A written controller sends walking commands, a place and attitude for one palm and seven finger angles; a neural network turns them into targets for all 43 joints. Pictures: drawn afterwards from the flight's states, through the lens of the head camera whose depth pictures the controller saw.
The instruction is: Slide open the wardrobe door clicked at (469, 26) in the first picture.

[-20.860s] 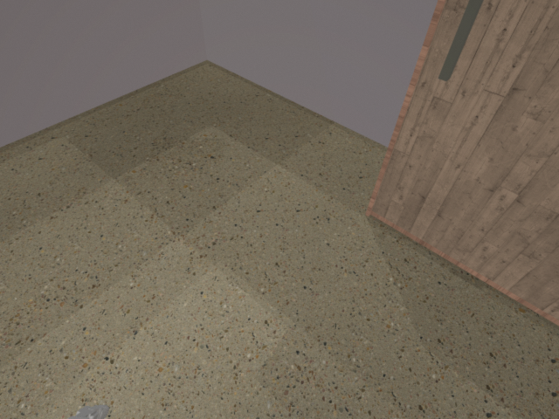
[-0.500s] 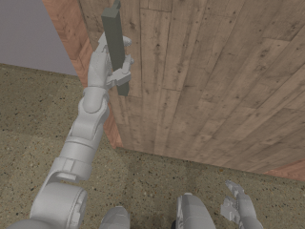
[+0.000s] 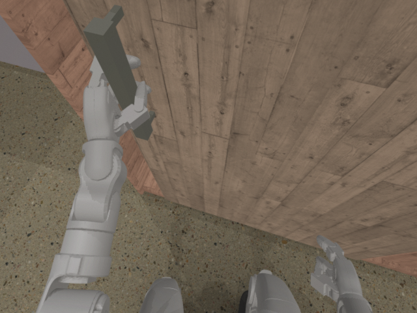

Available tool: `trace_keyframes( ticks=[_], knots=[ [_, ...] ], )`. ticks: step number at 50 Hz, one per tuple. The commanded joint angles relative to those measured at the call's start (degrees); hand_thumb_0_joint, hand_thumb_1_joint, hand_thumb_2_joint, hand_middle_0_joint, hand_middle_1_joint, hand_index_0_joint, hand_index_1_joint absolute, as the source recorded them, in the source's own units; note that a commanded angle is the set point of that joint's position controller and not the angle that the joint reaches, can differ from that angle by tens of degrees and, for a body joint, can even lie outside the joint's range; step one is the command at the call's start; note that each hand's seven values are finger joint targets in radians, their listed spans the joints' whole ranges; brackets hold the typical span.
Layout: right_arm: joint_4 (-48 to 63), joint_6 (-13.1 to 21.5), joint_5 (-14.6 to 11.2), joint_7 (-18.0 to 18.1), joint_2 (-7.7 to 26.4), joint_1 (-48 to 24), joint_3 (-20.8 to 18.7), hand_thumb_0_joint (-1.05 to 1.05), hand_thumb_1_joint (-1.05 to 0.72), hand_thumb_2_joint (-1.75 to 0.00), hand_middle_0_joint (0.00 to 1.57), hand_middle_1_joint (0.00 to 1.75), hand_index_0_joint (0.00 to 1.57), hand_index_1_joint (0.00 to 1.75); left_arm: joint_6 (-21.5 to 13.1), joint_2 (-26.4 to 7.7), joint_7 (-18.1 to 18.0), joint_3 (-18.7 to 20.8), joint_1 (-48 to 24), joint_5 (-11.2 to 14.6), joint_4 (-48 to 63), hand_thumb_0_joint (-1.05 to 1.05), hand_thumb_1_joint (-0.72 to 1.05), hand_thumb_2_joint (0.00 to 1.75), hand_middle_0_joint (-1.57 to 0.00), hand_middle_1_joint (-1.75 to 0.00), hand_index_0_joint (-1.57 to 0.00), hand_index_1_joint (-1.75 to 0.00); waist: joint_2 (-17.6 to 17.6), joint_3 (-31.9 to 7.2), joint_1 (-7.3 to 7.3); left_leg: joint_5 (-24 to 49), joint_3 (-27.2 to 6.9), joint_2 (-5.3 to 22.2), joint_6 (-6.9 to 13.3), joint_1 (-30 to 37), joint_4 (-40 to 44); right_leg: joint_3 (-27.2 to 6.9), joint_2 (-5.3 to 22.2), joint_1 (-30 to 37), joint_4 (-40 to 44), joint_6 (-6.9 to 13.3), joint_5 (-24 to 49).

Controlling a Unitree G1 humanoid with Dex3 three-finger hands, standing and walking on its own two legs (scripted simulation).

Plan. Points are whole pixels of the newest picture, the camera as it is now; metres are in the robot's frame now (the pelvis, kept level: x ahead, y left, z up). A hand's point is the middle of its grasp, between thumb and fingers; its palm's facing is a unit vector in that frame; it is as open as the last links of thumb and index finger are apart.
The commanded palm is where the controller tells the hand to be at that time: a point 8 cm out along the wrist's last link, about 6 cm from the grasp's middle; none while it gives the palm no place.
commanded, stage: step sideways, sliding the door along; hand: left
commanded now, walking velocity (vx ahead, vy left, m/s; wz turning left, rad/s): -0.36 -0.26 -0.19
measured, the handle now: (133, 85) +0.43 +0.21 +0.12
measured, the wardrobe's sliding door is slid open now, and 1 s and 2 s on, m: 0.13 0.45 0.44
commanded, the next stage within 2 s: stop walking and hold the door there in 1.06 s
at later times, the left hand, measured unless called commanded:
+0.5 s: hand (248, 138) +0.36 +0.01 +0.12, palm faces +0.18 -0.98 -0.02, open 6.7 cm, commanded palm +0.32 -0.01 +0.12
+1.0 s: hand (347, 166) +0.34 -0.13 +0.12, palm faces +0.16 -0.99 -0.04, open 6.8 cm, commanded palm +0.30 -0.15 +0.13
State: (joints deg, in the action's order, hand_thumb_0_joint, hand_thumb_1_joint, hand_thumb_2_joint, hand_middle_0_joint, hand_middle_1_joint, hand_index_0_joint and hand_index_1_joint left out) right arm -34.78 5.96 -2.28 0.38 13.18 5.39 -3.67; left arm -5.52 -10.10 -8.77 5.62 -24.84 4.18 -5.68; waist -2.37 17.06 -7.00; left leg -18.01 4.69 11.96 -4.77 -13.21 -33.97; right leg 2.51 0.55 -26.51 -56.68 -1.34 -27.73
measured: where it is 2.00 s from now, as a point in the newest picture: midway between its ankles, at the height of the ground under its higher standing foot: outside the picture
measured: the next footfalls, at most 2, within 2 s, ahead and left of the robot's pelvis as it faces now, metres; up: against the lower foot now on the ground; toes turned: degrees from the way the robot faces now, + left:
right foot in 0.16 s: +0.11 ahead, -0.20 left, +0.00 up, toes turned -4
left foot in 0.38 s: +0.03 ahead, +0.03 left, +0.00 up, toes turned +8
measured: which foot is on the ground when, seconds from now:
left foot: down 0.00-0.18, up 0.20-0.36, down 0.38-0.72, up 0.74-0.94, down 0.96-1.00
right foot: up 0.00-0.14, down 0.16-0.38, up 0.40-0.70, down 0.72-0.96, up 0.98-1.00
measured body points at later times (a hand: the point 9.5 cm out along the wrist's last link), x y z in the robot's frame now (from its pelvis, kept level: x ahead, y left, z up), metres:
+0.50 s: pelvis +0.02 -0.13 +0.01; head +0.12 -0.11 +0.44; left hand +0.34 +0.07 +0.13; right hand +0.23 -0.34 -0.09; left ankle -0.01 +0.02 -0.73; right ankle +0.04 -0.25 -0.67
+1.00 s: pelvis -0.02 -0.26 -0.01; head +0.06 -0.26 +0.43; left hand +0.32 -0.08 +0.13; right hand +0.17 -0.51 -0.10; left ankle -0.02 -0.14 -0.73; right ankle +0.05 -0.35 -0.72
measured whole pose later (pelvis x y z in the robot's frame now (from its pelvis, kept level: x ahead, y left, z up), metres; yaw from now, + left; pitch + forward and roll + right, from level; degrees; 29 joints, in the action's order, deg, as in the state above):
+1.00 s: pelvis -0.02 -0.26 -0.01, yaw -4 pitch +0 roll +0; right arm -33.0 4.8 -1.5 1.4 13.1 5.0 -3.1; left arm -4.4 -7.9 -10.1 3.5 -12.6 3.6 4.0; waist 0.3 11.0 -3.1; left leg -16.9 7.0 3.4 1.1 -16.5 -35.9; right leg 2.7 -1.2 -27.7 -42.6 1.1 -17.7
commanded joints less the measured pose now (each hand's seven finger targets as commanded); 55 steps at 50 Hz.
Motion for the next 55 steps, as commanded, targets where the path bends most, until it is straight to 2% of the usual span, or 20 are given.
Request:
trace_keyframes(
  ticks=[1, 7, 8, 10, 12, 16, 17, 18, 19, 24, 33, 35, 37, 38, 40, 45, 46, 48, 49, 55],
  knots=[
    [9.36, 3.97, 0.55, -0.79, 6.12, -1.01, -1.23, 0.0, -0.9, -0.9, 0.2, 0.3, 0.2, 0.3, -8.48, 3.58, 5.51, -14.76, -21.86, -1.74, 23.59, 0.0, 0.9, 0.9, -0.45, -1.4, -0.45, -1.4, -16.44, -34.25, 8.4, 57.57, -2.65, 12.33, 10.42, 27.25, 4.48, -0.45, 1.5, 0.28, 9.06, -0.01, 5.4],
    [10.5, 5.25, -1.02, -0.39, 4.31, -1.24, 0.65, 0.0, -0.9, -0.9, 0.2, 0.3, 0.2, 0.3, -9.03, -0.38, 5.48, -12.85, -13.51, -2.09, 27.11, 0.0, 0.9, 0.9, -0.45, -1.4, -0.45, -1.4, -10.88, -31.18, 7.88, 40.42, 3.98, 4.82, 9.0, 17.33, -5.82, 4.74, -1.51, 16.64, 30.71, -1.31, 32.36],
    [10.71, 5.29, -0.91, -0.31, 2.69, -1.94, 1.41, 0.0, -0.9, -0.9, 0.2, 0.3, 0.2, 0.3, -9.65, -2.07, 5.54, -12.32, -12.89, -2.43, 28.36, 0.0, 0.9, 0.9, -0.45, -1.4, -0.45, -1.4, -4.62, -30.38, 7.83, 28.24, 4.3, 1.71, 4.51, 10.76, -10.11, 2.37, 2.38, 20.12, 31.57, -0.91, 49.19],
    [10.76, 4.45, -0.14, 0.9, 3.44, -3.32, -0.52, 0.0, -0.9, -0.9, 0.2, 0.3, 0.2, 0.3, -9.07, -7.16, 4.92, -7.09, -4.12, -2.15, 27.44, 0.0, 0.9, 0.9, -0.45, -1.4, -0.45, -1.4, 24.88, -34.73, 4.21, -23.15, -0.46, -10.92, 0.88, -6.59, -30.85, -18.11, 15.36, 25.4, 29.15, 6.97, 84.54],
    [7.44, 5.2, 0.38, 1.67, 0.91, -4.12, 2.19, 0.0, -0.9, -0.9, 0.2, 0.3, 0.2, 0.3, -9.98, -3.06, 4.12, -9.16, -4.17, -2.03, 34.58, 0.0, 0.9, 0.9, -0.45, -1.4, -0.45, -1.4, 11.12, -35.89, 5.84, -23.33, -7.89, -8.17, 2.2, -14.34, -25.31, -19.37, 18.26, 34.64, 25.7, 11.7, 85.13],
    [7.17, 2.48, 1.12, 2.02, 1.57, -2.09, 1.34, 0.0, -0.9, -0.9, 0.2, 0.3, 0.2, 0.3, -13.46, -0.35, 3.44, -12.41, -3.64, -2.96, 37.25, 0.0, 0.9, 0.9, -0.45, -1.4, -0.45, -1.4, 14.61, -40.85, 8.41, 0.82, -2.02, -6.15, 1.61, 1.56, 0.72, -10.92, 12.73, 31.41, 20.3, 8.94, 80.99],
    [7.97, 1.76, 0.95, 2.06, 2.51, -2.24, 0.84, 0.0, -0.9, -0.9, 0.2, 0.3, 0.2, 0.3, -13.76, -0.23, 3.82, -13.97, -4.37, -2.44, 38.02, 0.0, 0.9, 0.9, -0.45, -1.4, -0.45, -1.4, 11.02, -40.61, 9.11, 12.4, -2.58, -2.09, 2.66, 11.16, 6.23, -8.81, 10.54, 22.8, 18.37, 7.1, 69.83],
    [9.15, 1.52, 0.98, 1.75, 4.49, -1.93, -0.14, 0.0, -0.9, -0.9, 0.2, 0.3, 0.2, 0.3, -13.5, 2.27, 5.09, -16.76, -3.91, -1.81, 38.13, 0.0, 0.9, 0.9, -0.45, -1.4, -0.45, -1.4, 3.76, -40.8, 9.15, 44.89, -11.2, 8.64, 8.0, 24.86, 9.94, -5.84, 5.8, 7.51, 13.03, 2.68, 43.86],
    [11.2, 2.01, 1.18, 0.6, 6.37, -2.98, -1.08, 0.0, -0.9, -0.9, 0.2, 0.3, 0.2, 0.3, -13.48, 4.09, 6.03, -18.34, -4.51, -1.83, 39.8, 0.0, 0.9, 0.9, -0.45, -1.4, -0.45, -1.4, -8.35, -41.13, 7.54, 72.97, -18.93, 21.05, 14.51, 31.34, 8.55, -4.21, 1.13, -3.93, 3.0, 0.37, 1.49],
    [11.39, 4.28, 1.35, -1.82, 6.04, -0.35, -0.27, 0.0, -0.9, -0.9, 0.2, 0.3, 0.2, 0.3, -10.32, 8.48, 5.46, -21.64, -5.34, -4.56, 35.23, 0.0, 0.9, 0.9, -0.45, -1.4, -0.45, -1.4, -12.63, -33.15, 8.02, 65.29, -5.6, 14.23, 12.57, 32.04, 5.76, -2.58, 1.27, -10.47, -0.47, -0.21, 2.06],
    [12.68, 4.85, 0.78, -0.4, 4.45, -1.35, 1.23, 0.0, -0.9, -0.9, 0.2, 0.3, 0.2, 0.3, -8.52, 6.9, 5.79, -21.28, -1.6, -4.07, 33.71, 0.0, 0.9, 0.9, -0.45, -1.4, -0.45, -1.4, -14.16, -29.38, 8.29, 48.41, 3.76, 8.48, 7.67, 20.63, 2.65, 4.04, -2.13, 9.16, 26.35, -1.54, 18.03],
    [12.72, 4.61, -0.1, -0.41, 2.56, -2.19, 2.13, 0.0, -0.9, -0.9, 0.2, 0.3, 0.2, 0.3, -8.84, 4.38, 5.74, -19.94, -1.69, -4.28, 36.01, 0.0, 0.9, 0.9, -0.45, -1.4, -0.45, -1.4, -3.62, -30.04, 7.21, 30.74, 4.67, 2.69, 9.77, 12.84, -5.67, 3.91, -0.42, 18.06, 33.96, -1.76, 39.79],
    [12.2, 4.21, 0.41, 0.93, 0.7, -3.85, 2.32, 0.0, -0.9, -0.9, 0.2, 0.3, 0.2, 0.3, -7.89, 0.87, 4.59, -17.14, 5.23, -3.87, 34.15, 0.0, 0.9, 0.9, -0.45, -1.4, -0.45, -1.4, 16.15, -33.36, 4.95, -18.5, 2.8, -8.69, 2.24, -6.01, -21.15, -13.14, 14.23, 24.81, 30.99, 6.14, 80.44],
    [11.88, 4.22, 1.12, 1.6, 1.53, -3.67, 1.09, 0.0, -0.9, -0.9, 0.2, 0.3, 0.2, 0.3, -8.12, 1.09, 4.8, -16.99, 8.57, -3.81, 34.4, 0.0, 0.9, 0.9, -0.45, -1.4, -0.45, -1.4, 25.36, -37.04, 3.08, -24.77, -2.53, -11.62, 2.7, -6.05, -29.03, -18.11, 16.0, 24.07, 30.96, 7.75, 78.98],
    [9.05, 4.21, 1.34, 1.71, -0.93, -4.86, 3.37, 0.0, -0.9, -0.9, 0.2, 0.3, 0.2, 0.3, -10.76, 4.77, 4.58, -19.72, 0.75, -3.42, 42.01, 0.0, 0.9, 0.9, -0.45, -1.4, -0.45, -1.4, 15.8, -38.22, 6.49, -21.7, -7.28, -9.7, 2.66, -13.39, -27.64, -16.36, 17.24, 33.59, 28.23, 11.34, 77.65],
    [8.42, 1.16, 1.23, 1.66, 1.4, -3.05, 1.09, 0.0, -0.9, -0.9, 0.2, 0.3, 0.2, 0.3, -12.03, 6.75, 5.36, -21.23, -3.81, -3.2, 36.38, 0.0, 0.9, 0.9, -0.45, -1.4, -0.45, -1.4, 15.1, -41.06, 8.89, -1.65, 0.45, -9.26, 2.83, 4.69, 0.23, -8.45, 11.26, 24.46, 25.5, 8.09, 65.51],
    [8.88, 1.03, 1.11, 1.77, 2.49, -2.09, 0.28, 0.0, -0.9, -0.9, 0.2, 0.3, 0.2, 0.3, -11.91, 6.23, 5.86, -21.26, -5.56, -2.57, 35.97, 0.0, 0.9, 0.9, -0.45, -1.4, -0.45, -1.4, 12.76, -40.97, 9.75, 8.39, -1.18, -5.01, 4.16, 13.98, 6.12, -7.19, 9.7, 16.13, 22.66, 6.53, 55.58],
    [12.06, 1.43, 0.94, 0.98, 7.24, -3.26, -1.54, 0.0, -0.9, -0.9, 0.2, 0.3, 0.2, 0.3, -10.48, 7.62, 6.69, -21.98, -6.34, -1.54, 34.61, 0.0, 0.9, 0.9, -0.45, -1.4, -0.45, -1.4, -11.74, -37.69, 7.82, 50.18, -25.96, 22.89, 16.58, 25.3, 12.46, -3.58, 1.04, -8.15, 2.7, 0.09, -1.82],
    [12.24, 2.37, 1.22, 0.27, 7.8, -4.79, -1.22, 0.0, -0.9, -0.9, 0.2, 0.3, 0.2, 0.3, -9.99, 6.11, 6.26, -19.97, -7.77, -3.12, 31.87, 0.0, 0.9, 0.9, -0.45, -1.4, -0.45, -1.4, -3.22, -36.57, 6.82, 40.79, -24.49, 23.69, 17.67, 20.28, 11.99, -8.99, -0.2, -7.3, -8.36, 0.9, -1.44],
    [9.32, 2.0, 1.06, -0.72, 7.97, 0.1, -1.36, 0.0, -0.9, -0.9, 0.2, 0.3, 0.2, 0.3, -4.46, 7.29, 6.24, -19.48, -12.13, -2.02, 28.83, 0.0, 0.9, 0.9, -0.45, -1.4, -0.45, -1.4, -11.44, -30.55, 7.55, 45.12, -4.55, 12.09, 10.82, 19.96, 8.68, -1.9, 1.61, -9.68, -9.62, -1.67, 5.51]
  ],
)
